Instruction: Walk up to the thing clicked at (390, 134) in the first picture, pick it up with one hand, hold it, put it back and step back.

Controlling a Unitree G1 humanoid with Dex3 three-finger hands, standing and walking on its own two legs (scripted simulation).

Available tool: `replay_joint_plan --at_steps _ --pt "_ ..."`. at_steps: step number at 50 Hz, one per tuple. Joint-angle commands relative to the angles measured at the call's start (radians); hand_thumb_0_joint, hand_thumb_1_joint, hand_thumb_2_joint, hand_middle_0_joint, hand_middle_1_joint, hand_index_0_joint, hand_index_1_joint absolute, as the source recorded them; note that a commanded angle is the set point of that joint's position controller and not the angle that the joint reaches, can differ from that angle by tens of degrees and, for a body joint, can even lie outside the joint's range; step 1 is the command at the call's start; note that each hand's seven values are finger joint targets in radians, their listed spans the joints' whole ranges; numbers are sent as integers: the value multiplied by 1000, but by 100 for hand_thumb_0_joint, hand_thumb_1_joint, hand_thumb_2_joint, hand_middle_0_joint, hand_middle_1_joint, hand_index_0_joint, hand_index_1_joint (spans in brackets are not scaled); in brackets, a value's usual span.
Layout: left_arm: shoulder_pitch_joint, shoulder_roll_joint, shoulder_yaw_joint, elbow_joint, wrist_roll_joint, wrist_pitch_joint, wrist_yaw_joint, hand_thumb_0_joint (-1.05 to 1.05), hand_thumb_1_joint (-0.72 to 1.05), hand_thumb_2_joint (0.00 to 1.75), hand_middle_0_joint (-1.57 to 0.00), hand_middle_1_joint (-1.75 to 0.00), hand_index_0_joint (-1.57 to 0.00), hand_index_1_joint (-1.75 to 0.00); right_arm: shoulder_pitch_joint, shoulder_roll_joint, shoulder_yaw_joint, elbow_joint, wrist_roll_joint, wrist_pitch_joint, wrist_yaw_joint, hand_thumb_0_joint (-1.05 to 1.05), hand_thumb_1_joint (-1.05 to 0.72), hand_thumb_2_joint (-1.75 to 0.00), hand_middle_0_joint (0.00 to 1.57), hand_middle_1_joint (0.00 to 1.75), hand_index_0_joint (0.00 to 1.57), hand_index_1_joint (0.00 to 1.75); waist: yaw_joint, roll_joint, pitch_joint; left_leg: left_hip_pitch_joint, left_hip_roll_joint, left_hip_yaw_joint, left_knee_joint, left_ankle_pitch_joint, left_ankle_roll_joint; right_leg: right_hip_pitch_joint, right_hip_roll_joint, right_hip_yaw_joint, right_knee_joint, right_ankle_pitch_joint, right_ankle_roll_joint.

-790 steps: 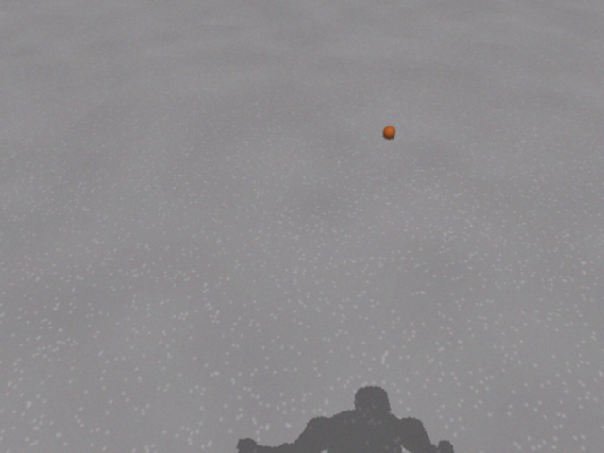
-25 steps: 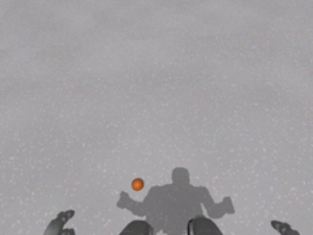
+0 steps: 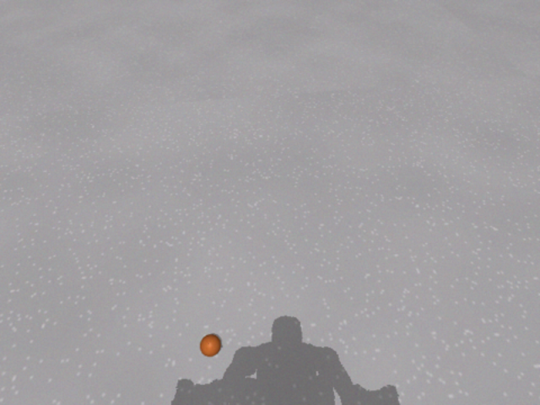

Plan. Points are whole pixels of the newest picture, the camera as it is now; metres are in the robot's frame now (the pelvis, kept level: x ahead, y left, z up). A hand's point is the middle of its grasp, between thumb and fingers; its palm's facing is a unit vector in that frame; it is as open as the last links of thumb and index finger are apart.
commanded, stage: stand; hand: left
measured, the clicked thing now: (210, 345) +0.43 +0.23 -0.72
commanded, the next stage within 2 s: walk up in 0.98 s
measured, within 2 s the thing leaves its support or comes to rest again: neither
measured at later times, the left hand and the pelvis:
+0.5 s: hand out of the picture +0.15 +0.24 -0.13, palm faces -0.04 -0.94 -0.33, open 7.4 cm; pelvis +0.03 +0.00 +0.02, yaw -1 degrees
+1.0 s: hand out of the picture +0.09 +0.28 -0.14, palm faces -0.04 -0.94 -0.33, open 7.4 cm; pelvis +0.01 +0.02 +0.02, yaw -2 degrees
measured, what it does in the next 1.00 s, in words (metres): stands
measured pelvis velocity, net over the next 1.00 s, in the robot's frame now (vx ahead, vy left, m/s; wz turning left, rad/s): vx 0.01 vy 0.02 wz -0.03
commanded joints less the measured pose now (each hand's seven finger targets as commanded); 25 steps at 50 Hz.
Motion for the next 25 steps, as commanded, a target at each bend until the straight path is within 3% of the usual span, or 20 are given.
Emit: replay_joint_plan --at_steps 1,2,4,6,8,9,10,11,12,13,15,20,25 --pt "-25 252 32 -76 -21 -58 46 0 90 90 -20 -30 -20 -30 -180 -115 -17 -129 52 -8 -44 0 -90 -90 20 30 20 30 47 -68 -49 -130 -90 -125 170 -197 13 13 -374 431 -249 636 -238" --pt "-42 230 23 -83 -20 -57 52 0 90 90 -20 -30 -20 -30 -151 -104 -16 -100 47 0 -40 0 -90 -90 20 30 20 30 36 -77 -31 -155 -94 -126 155 -187 17 64 -342 346 -244 614 -204" --pt "-81 210 12 -80 -29 -54 66 0 90 90 -20 -30 -20 -30 -109 -92 -12 -61 41 2 -37 0 -90 -90 20 30 20 30 18 -154 -79 -133 -73 -121 41 -97 9 143 -277 227 -211 693 -138" --pt "-107 210 7 -82 -29 -45 65 0 90 90 -20 -30 -20 -30 -102 -107 -15 -33 30 -1 -36 0 -90 -90 20 30 20 30 14 -178 -119 -68 -78 -71 -74 -21 -7 159 -239 175 -162 759 -108" --pt "-125 201 1 -75 -36 -33 65 0 90 90 -20 -30 -20 -30 -113 -100 -6 -13 30 -3 -32 0 -90 -90 20 30 20 30 21 -185 -145 10 -88 -28 -193 149 -17 151 -205 129 -125 755 -79" --pt "-128 203 1 -65 -41 -29 63 0 90 90 -20 -30 -20 -30 -111 -95 -3 0 28 -3 -31 0 -90 -90 20 30 20 30 13 -182 -148 105 -80 -29 -262 309 -15 71 -204 128 -132 662 -61" --pt "-140 196 1 -61 -45 -21 63 0 90 90 -20 -30 -20 -30 -125 -104 -3 7 24 -4 -31 0 -90 -90 20 30 20 30 15 -168 -146 154 -64 -55 -281 421 -12 20 -178 133 -158 492 -40" --pt "-132 178 -5 -56 -48 -18 63 0 90 90 -20 -30 -20 -30 -174 -127 0 6 20 -7 -27 0 -90 -90 20 30 20 30 35 -128 -130 185 -28 -100 -275 488 -4 -22 -153 144 -191 356 -21" --pt "-139 172 -8 -48 -44 -14 61 0 90 90 -20 -30 -20 -30 -196 -131 7 6 17 -9 -25 0 -90 -90 20 30 20 30 37 -134 -136 194 8 -128 -278 427 9 -54 -141 163 -240 162 -18" --pt "-153 161 -10 -36 -45 -7 56 0 90 90 -20 -30 -20 -30 -227 -159 5 17 18 -8 -23 0 -90 -90 20 30 20 30 41 -80 -105 140 12 -136 -274 328 15 -52 -129 174 -309 29 -16" --pt "-220 173 -10 -13 -28 -15 53 0 90 90 -20 -30 -20 -30 -241 -124 18 56 23 -10 -18 0 -90 -90 20 30 20 30 11 -55 -77 106 -2 -114 -308 337 -8 12 -158 188 -301 139 -19" --pt "-218 153 -12 40 -36 -26 46 0 90 90 -20 -30 -20 -30 -267 -118 30 108 18 -24 -20 0 -90 -90 20 30 20 30 29 -41 -139 118 27 -122 -337 513 1 144 -144 132 -283 381 10" --pt "-232 147 -7 75 -35 -21 48 0 90 90 -20 -30 -20 -30 -299 -114 32 131 19 -30 -28 0 -90 -90 20 30 20 30 33 -10 -196 155 38 -106 -349 603 5 195 -144 111 -279 444 15"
